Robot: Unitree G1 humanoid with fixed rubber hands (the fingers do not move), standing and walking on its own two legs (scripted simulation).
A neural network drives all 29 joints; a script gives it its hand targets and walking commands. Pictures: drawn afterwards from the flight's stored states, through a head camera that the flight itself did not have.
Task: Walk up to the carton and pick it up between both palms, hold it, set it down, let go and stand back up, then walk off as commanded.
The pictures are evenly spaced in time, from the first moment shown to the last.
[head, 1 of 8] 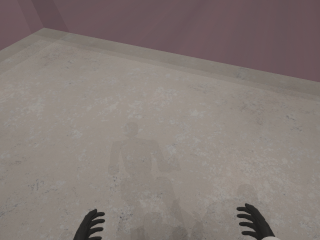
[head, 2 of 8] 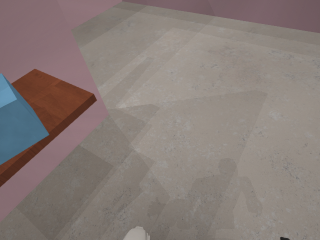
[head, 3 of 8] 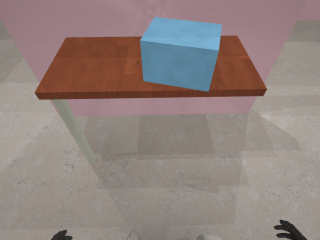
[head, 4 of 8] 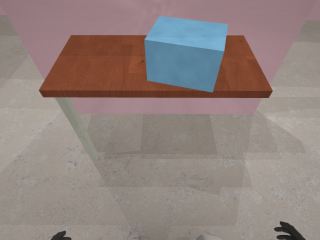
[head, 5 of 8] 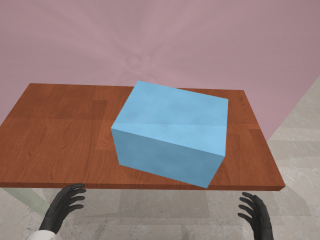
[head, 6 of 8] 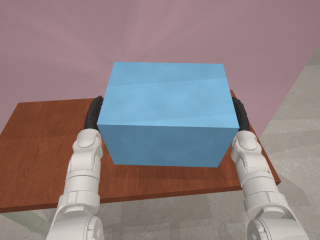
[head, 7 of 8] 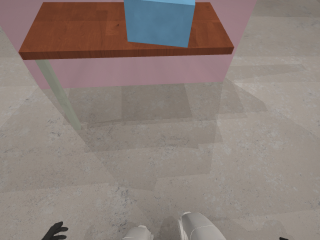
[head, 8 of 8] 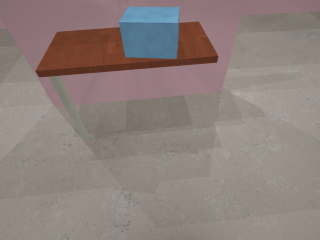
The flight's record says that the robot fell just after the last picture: no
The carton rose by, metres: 0.19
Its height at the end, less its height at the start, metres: +0.00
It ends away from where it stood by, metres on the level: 0.02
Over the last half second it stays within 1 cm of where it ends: yes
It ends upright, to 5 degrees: yes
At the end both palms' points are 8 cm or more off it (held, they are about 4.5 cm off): yes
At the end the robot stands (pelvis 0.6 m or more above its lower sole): yes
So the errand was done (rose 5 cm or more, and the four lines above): yes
